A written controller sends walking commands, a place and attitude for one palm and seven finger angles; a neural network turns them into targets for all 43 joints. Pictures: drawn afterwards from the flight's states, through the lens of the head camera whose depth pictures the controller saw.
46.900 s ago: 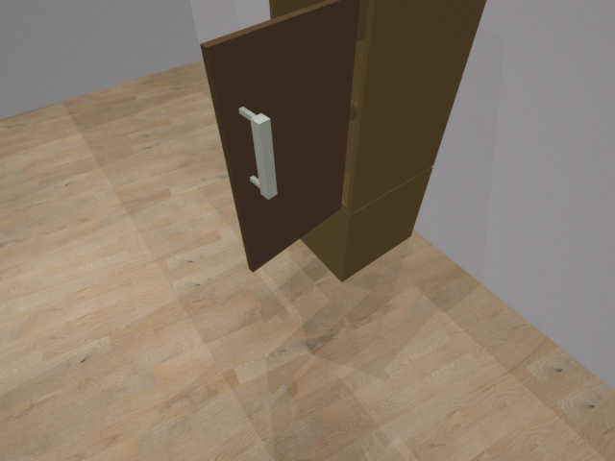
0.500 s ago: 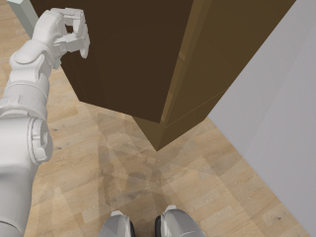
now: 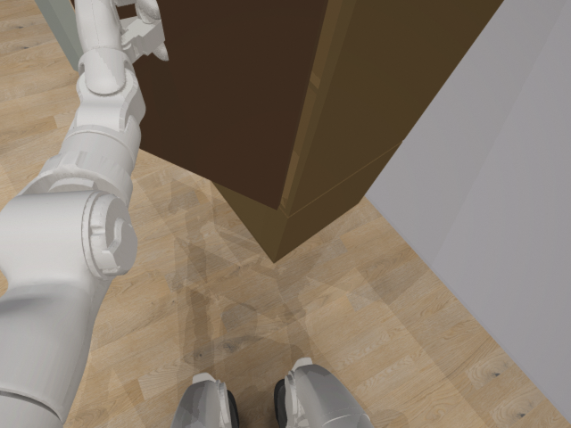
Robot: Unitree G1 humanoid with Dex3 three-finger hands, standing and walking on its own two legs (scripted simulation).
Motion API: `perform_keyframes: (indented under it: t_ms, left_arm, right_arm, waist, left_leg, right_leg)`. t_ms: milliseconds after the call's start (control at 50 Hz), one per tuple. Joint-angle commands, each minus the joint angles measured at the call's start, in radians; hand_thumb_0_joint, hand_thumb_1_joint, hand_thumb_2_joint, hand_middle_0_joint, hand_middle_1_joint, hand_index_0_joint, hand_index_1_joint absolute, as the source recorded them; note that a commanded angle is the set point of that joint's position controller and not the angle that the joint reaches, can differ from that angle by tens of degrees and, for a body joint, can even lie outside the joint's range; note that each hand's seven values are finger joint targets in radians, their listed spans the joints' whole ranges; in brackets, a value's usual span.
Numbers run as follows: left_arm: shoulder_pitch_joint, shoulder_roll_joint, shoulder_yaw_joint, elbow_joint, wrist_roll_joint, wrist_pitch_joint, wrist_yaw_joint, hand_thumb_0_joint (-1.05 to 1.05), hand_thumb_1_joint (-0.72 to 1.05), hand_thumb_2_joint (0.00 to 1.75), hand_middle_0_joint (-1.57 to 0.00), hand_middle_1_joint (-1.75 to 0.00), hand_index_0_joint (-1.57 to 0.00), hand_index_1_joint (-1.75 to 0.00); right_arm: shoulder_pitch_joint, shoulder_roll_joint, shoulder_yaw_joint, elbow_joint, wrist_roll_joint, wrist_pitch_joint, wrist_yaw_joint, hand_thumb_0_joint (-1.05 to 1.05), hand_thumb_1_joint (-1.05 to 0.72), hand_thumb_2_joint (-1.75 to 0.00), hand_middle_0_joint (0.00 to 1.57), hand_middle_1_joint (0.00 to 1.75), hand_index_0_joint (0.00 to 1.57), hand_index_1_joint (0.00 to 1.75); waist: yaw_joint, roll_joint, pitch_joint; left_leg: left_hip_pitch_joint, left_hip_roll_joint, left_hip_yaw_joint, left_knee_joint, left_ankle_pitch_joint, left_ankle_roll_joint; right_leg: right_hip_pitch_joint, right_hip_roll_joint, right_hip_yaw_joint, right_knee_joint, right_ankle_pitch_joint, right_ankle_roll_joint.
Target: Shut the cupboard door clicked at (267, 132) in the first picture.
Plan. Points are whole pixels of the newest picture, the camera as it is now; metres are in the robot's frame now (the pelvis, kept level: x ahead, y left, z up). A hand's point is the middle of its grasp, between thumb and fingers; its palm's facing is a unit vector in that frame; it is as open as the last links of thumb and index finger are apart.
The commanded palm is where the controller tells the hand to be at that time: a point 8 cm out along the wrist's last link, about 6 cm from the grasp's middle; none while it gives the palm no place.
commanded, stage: pull the fist back off the door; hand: left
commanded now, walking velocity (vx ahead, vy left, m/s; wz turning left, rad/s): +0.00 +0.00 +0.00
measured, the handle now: out of the picture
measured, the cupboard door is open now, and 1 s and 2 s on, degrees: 29 29 29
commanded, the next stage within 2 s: draw the hand back to the body in 0.62 s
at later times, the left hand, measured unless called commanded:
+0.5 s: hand (157, 78) +0.52 +0.07 +0.13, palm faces +0.02 -1.00 -0.01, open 3.1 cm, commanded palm +0.48 +0.11 +0.13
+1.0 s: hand (122, 109) +0.46 +0.10 +0.15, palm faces +0.05 -1.00 -0.03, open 3.1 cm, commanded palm +0.41 +0.15 +0.16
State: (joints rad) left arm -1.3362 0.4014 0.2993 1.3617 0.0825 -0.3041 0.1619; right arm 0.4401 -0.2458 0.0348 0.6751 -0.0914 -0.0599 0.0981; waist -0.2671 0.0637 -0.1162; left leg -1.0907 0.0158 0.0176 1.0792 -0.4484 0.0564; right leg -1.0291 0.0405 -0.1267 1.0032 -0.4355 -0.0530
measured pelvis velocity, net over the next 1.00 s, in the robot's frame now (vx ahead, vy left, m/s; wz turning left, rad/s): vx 0.02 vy -0.02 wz -0.02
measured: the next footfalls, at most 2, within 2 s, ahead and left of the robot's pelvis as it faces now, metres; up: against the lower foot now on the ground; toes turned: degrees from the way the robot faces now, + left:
none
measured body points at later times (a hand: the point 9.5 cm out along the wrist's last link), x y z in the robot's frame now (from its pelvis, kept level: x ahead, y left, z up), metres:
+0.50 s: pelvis +0.03 -0.01 +0.04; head +0.12 -0.02 +0.48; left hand +0.51 +0.13 +0.13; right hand +0.01 -0.28 -0.08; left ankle +0.02 +0.08 -0.66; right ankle +0.01 -0.09 -0.66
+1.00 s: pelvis +0.02 -0.02 +0.05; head +0.07 -0.04 +0.50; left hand +0.45 +0.16 +0.15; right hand +0.06 -0.27 -0.08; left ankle +0.02 +0.08 -0.66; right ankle +0.01 -0.09 -0.66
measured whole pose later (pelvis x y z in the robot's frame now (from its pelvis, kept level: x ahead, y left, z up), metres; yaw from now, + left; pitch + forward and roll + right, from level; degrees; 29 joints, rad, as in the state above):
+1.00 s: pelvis +0.02 -0.02 +0.05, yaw -1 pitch +11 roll +0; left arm -0.61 0.23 0.23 0.86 -0.13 -0.35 -0.03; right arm 0.38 -0.25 0.01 0.62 0.03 0.03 0.02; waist -0.08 0.05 -0.10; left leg -0.59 0.01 0.08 0.77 -0.38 0.03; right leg -0.59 0.05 -0.05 0.77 -0.38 -0.07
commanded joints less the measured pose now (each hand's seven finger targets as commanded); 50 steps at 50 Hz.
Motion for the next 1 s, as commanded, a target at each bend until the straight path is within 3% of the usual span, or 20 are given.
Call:
perform_keyframes:
  t_ms: [0,80,100,140,200,220,280,320,340,400,420,520,580,660,680,720,760,800,900,980]
  left_arm:
    - [-0.505,0.184,0.004,-0.196,-0.013,-0.051,-0.053,0.0,0.9,0.9,-1.3,-1.5,-1.3,-1.5]
    - [-0.395,0.2,0.059,-0.244,-0.083,-0.071,-0.084,0.0,0.9,0.9,-1.3,-1.5,-1.3,-1.5]
    - [-0.388,0.175,0.044,-0.267,-0.089,-0.09,-0.084,0.0,0.9,0.9,-1.3,-1.5,-1.3,-1.5]
    - [-0.309,0.195,0.076,-0.295,-0.096,-0.125,-0.081,0.0,0.9,0.9,-1.3,-1.5,-1.3,-1.5]
    - [-0.195,0.138,0.046,-0.336,-0.095,-0.158,-0.089,0.0,0.9,0.9,-1.3,-1.5,-1.3,-1.5]
    - [-0.129,0.151,0.059,-0.323,-0.095,-0.155,-0.093,0.0,0.9,0.9,-1.3,-1.5,-1.3,-1.5]
    - [-0.083,0.065,-0.004,-0.354,-0.111,-0.148,-0.107,0.0,0.9,0.9,-1.3,-1.5,-1.3,-1.5]
    - [-0.072,0.082,0.021,-0.4,-0.129,-0.154,-0.105,0.0,0.9,0.9,-1.3,-1.5,-1.3,-1.5]
    - [-0.072,0.057,0.003,-0.459,-0.14,-0.167,-0.105,0.0,0.9,0.9,-1.3,-1.5,-1.3,-1.5]
    - [-0.018,-0.024,-0.061,-0.526,-0.147,-0.196,-0.106,0.0,0.9,0.9,-1.3,-1.5,-1.3,-1.5]
    - [-0.011,-0.075,-0.111,-0.53,-0.147,-0.198,-0.108,0.0,0.9,0.9,-1.3,-1.5,-1.3,-1.5]
    - [0.094,-0.106,-0.122,-0.553,-0.161,-0.182,-0.09,0.0,0.9,0.9,-1.3,-1.5,-1.3,-1.5]
    - [0.02,-0.109,-0.143,-0.566,-0.152,-0.186,-0.075,0.0,0.9,0.9,-1.3,-1.5,-1.3,-1.5]
    - [-0.017,-0.088,-0.134,-0.495,-0.145,-0.193,-0.065,0.0,0.9,0.9,-1.3,-1.5,-1.3,-1.5]
    - [-0.036,-0.056,-0.109,-0.481,-0.141,-0.197,-0.063,0.0,0.9,0.9,-1.3,-1.5,-1.3,-1.5]
    - [-0.06,-0.079,-0.138,-0.426,-0.136,-0.189,-0.071,0.0,0.9,0.9,-1.3,-1.5,-1.3,-1.5]
    - [0.035,0.003,-0.056,-0.449,-0.149,-0.187,-0.083,0.0,0.9,0.9,-1.3,-1.5,-1.3,-1.5]
    - [0.14,0.037,-0.023,-0.496,-0.164,-0.182,-0.111,0.0,0.9,0.9,-1.3,-1.5,-1.3,-1.5]
    - [0.347,0.011,-0.04,-0.686,-0.223,-0.125,-0.191,0.0,0.9,0.9,-1.3,-1.5,-1.3,-1.5]
    - [0.427,-0.019,-0.085,-0.895,-0.265,-0.083,-0.23,0.0,0.9,0.9,-1.3,-1.5,-1.3,-1.5]
  right_arm:
    - [0.282,-0.22,-0.076,-0.024,0.024,0.034,-0.006,0.0,-0.9,-0.9,0.2,0.3,0.2,0.3]
    - [0.268,-0.207,-0.071,-0.049,0.038,0.038,-0.021,0.0,-0.9,-0.9,0.2,0.3,0.2,0.3]
    - [0.261,-0.202,-0.072,-0.047,0.037,0.036,-0.021,0.0,-0.9,-0.9,0.2,0.3,0.2,0.3]
    - [0.264,-0.2,-0.077,-0.047,0.035,0.035,-0.02,0.0,-0.9,-0.9,0.2,0.3,0.2,0.3]
    - [0.253,-0.188,-0.088,-0.052,0.042,0.039,-0.016,0.0,-0.9,-0.9,0.2,0.3,0.2,0.3]
    - [0.25,-0.19,-0.09,-0.055,0.045,0.044,-0.017,0.0,-0.9,-0.9,0.2,0.3,0.2,0.3]
    - [0.231,-0.179,-0.096,-0.069,0.056,0.058,-0.02,0.0,-0.9,-0.9,0.2,0.3,0.2,0.3]
    - [0.216,-0.182,-0.102,-0.066,0.058,0.062,-0.024,0.0,-0.9,-0.9,0.2,0.3,0.2,0.3]
    - [0.202,-0.179,-0.105,-0.073,0.06,0.062,-0.026,0.0,-0.9,-0.9,0.2,0.3,0.2,0.3]
    - [0.166,-0.165,-0.108,-0.075,0.068,0.056,-0.027,0.0,-0.9,-0.9,0.2,0.3,0.2,0.3]
    - [0.153,-0.161,-0.109,-0.07,0.07,0.057,-0.026,0.0,-0.9,-0.9,0.2,0.3,0.2,0.3]
    - [0.096,-0.158,-0.11,-0.081,0.08,0.061,-0.033,0.0,-0.9,-0.9,0.2,0.3,0.2,0.3]
    - [0.072,-0.154,-0.106,-0.082,0.087,0.062,-0.044,0.0,-0.9,-0.9,0.2,0.3,0.2,0.3]
    - [0.027,-0.149,-0.093,-0.075,0.086,0.055,-0.055,0.0,-0.9,-0.9,0.2,0.3,0.2,0.3]
    - [0.031,-0.151,-0.092,-0.072,0.086,0.053,-0.06,0.0,-0.9,-0.9,0.2,0.3,0.2,0.3]
    - [0.015,-0.148,-0.084,-0.068,0.087,0.048,-0.061,0.0,-0.9,-0.9,0.2,0.3,0.2,0.3]
    - [0.009,-0.157,-0.085,-0.094,0.089,0.046,-0.062,0.0,-0.9,-0.9,0.2,0.3,0.2,0.3]
    - [-0.004,-0.153,-0.078,-0.124,0.098,0.051,-0.066,0.0,-0.9,-0.9,0.2,0.3,0.2,0.3]
    - [-0.041,-0.148,-0.078,-0.186,0.126,0.055,-0.075,0.0,-0.9,-0.9,0.2,0.3,0.2,0.3]
    - [-0.09,-0.141,-0.08,-0.205,0.147,0.044,-0.094,0.0,-0.9,-0.9,0.2,0.3,0.2,0.3]
  waist:
    - [-0.036,0.098,-0.571]
    - [0.005,0.048,-0.525]
    - [0.002,0.048,-0.509]
    - [0.029,0.011,-0.499]
    - [0.058,0.022,-0.491]
    - [0.076,0.007,-0.483]
    - [0.072,-0.013,-0.437]
    - [0.088,-0.007,-0.437]
    - [0.086,-0.011,-0.473]
    - [0.101,0.035,-0.474]
    - [0.086,0.03,-0.449]
    - [0.117,-0.034,-0.403]
    - [0.097,-0.067,-0.366]
    - [0.092,-0.092,-0.337]
    - [0.094,-0.093,-0.332]
    - [0.082,-0.072,-0.318]
    - [0.138,-0.058,-0.411]
    - [0.18,-0.042,-0.47]
    - [0.211,-0.144,-0.411]
    - [0.213,-0.121,-0.342]
  left_leg:
    - [0.568,0.0,-0.13,-0.143,0.367,-0.022]
    - [0.526,-0.007,-0.094,-0.193,0.326,-0.016]
    - [0.53,-0.008,-0.085,-0.196,0.33,-0.014]
    - [0.511,-0.012,-0.07,-0.208,0.336,-0.011]
    - [0.555,-0.017,-0.05,-0.221,0.395,-0.014]
    - [0.537,-0.022,-0.042,-0.226,0.391,-0.014]
    - [0.55,-0.027,-0.026,-0.247,0.397,-0.012]
    - [0.581,-0.027,-0.025,-0.251,0.405,-0.014]
    - [0.609,-0.028,-0.024,-0.254,0.428,-0.013]
    - [0.699,-0.023,-0.031,-0.244,0.5,-0.018]
    - [0.715,-0.019,-0.033,-0.245,0.508,-0.019]
    - [0.703,-0.025,-0.024,-0.261,0.494,-0.018]
    - [0.684,-0.03,-0.022,-0.262,0.437,-0.014]
    - [0.626,-0.037,-0.024,-0.271,0.328,-0.014]
    - [0.612,-0.04,-0.021,-0.267,0.318,-0.012]
    - [0.588,-0.04,-0.028,-0.266,0.27,-0.014]
    - [0.603,-0.046,-0.02,-0.277,0.302,-0.015]
    - [0.613,-0.047,-0.01,-0.291,0.352,-0.018]
    - [0.599,-0.046,0.016,-0.344,0.361,-0.006]
    - [0.671,-0.043,0.025,-0.384,0.321,0.002]
  right_leg:
    - [0.217,0.023,0.097,-0.171,0.291,0.032]
    - [0.335,0.026,0.11,-0.215,0.311,0.033]
    - [0.337,0.027,0.113,-0.224,0.322,0.036]
    - [0.394,0.027,0.121,-0.231,0.351,0.037]
    - [0.433,0.026,0.12,-0.235,0.434,0.035]
    - [0.464,0.024,0.126,-0.239,0.448,0.034]
    - [0.494,0.021,0.127,-0.256,0.484,0.038]
    - [0.497,0.02,0.128,-0.261,0.494,0.038]
    - [0.517,0.018,0.128,-0.259,0.522,0.04]
    - [0.476,0.019,0.117,-0.247,0.551,0.036]
    - [0.454,0.018,0.114,-0.25,0.55,0.038]
    - [0.484,0.012,0.114,-0.254,0.563,0.043]
    - [0.483,0.005,0.124,-0.261,0.539,0.048]
    - [0.48,-0.005,0.139,-0.272,0.463,0.051]
    - [0.482,-0.006,0.145,-0.272,0.459,0.052]
    - [0.449,-0.01,0.148,-0.274,0.407,0.051]
    - [0.54,-0.012,0.157,-0.267,0.444,0.045]
    - [0.625,-0.013,0.158,-0.258,0.512,0.042]
    - [0.758,-0.018,0.171,-0.313,0.629,0.069]
    - [0.761,-0.024,0.179,-0.378,0.557,0.083]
